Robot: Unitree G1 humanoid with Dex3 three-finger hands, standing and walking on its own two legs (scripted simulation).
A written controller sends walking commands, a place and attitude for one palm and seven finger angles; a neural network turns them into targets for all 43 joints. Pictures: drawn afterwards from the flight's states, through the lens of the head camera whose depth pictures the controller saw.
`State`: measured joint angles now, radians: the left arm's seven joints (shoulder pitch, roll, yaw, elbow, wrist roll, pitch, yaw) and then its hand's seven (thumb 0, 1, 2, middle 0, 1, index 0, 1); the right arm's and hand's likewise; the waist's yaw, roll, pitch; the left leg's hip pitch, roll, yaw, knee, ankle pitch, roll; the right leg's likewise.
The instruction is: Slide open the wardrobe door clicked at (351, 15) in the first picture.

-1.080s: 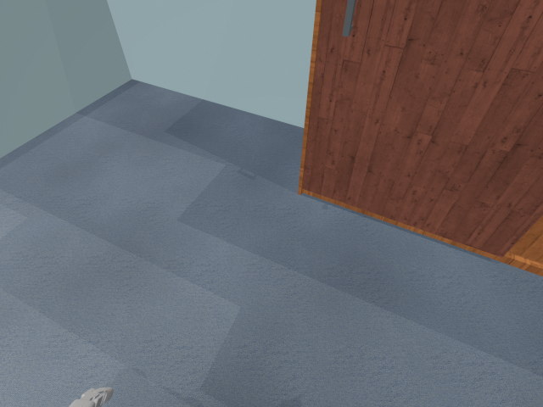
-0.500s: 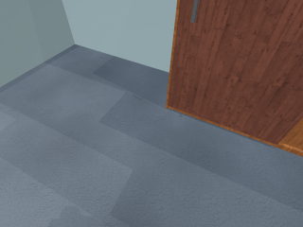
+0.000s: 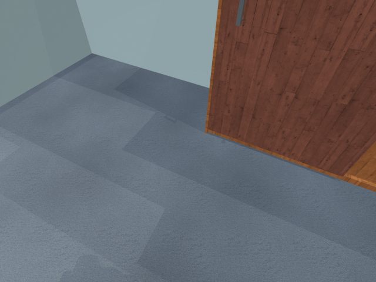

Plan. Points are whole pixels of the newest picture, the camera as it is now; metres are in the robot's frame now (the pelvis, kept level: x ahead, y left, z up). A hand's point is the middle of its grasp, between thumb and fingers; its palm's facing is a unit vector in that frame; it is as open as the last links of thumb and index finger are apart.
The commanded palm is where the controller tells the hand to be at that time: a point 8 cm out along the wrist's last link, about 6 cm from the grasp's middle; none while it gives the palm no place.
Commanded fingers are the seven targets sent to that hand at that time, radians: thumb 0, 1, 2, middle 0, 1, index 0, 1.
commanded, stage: look at it before walking up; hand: left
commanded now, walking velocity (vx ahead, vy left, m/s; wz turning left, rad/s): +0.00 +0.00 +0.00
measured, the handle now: out of the picture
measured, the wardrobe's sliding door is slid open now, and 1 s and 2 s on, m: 0.00 0.00 0.00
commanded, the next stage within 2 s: walk to a spot facing it in 0.46 s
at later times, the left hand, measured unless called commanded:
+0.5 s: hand out of the picture +0.08 +0.25 -0.15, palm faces -0.02 -0.94 -0.33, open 7.4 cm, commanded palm none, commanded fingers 0.00 0.90 0.90 -0.20 -0.30 -0.20 -0.30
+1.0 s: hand out of the picture +0.09 +0.21 -0.19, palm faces +0.00 -0.99 -0.14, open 7.4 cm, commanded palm none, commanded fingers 0.00 0.90 0.90 -0.20 -0.30 -0.20 -0.30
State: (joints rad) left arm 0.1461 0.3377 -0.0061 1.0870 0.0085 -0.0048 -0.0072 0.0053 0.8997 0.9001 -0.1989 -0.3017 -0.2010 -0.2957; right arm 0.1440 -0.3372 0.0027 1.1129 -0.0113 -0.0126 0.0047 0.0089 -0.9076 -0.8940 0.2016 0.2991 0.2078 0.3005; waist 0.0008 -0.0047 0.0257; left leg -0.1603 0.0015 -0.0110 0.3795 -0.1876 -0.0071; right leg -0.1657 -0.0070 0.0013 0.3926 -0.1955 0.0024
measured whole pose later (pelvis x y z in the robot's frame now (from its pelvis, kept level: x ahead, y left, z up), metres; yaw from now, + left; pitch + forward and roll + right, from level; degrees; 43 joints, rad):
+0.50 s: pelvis +0.01 +0.00 +0.00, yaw +0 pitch -2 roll +0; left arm 0.14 0.34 -0.01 1.09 0.01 -0.01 -0.01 0.01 0.90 0.90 -0.20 -0.30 -0.20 -0.30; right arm 0.11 -0.34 0.01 1.11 -0.01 -0.01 0.00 0.01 -0.91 -0.89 0.20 0.30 0.21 0.30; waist 0.01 0.00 0.03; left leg -0.14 0.01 -0.01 0.36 -0.19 -0.01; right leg -0.15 0.00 0.00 0.37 -0.20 0.00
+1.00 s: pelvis +0.11 +0.03 -0.01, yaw +0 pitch +0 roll -1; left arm 0.32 0.20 0.03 1.11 0.02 0.01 -0.03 0.01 0.90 0.90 -0.20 -0.30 -0.20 -0.30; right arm 0.45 -0.14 0.00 1.13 -0.02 -0.07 -0.02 0.01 -0.91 -0.89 0.20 0.30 0.21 0.30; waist -0.03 -0.04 0.01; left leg -0.04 0.00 0.07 0.39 -0.35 0.04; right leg -0.44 -0.05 -0.05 1.03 -0.39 -0.01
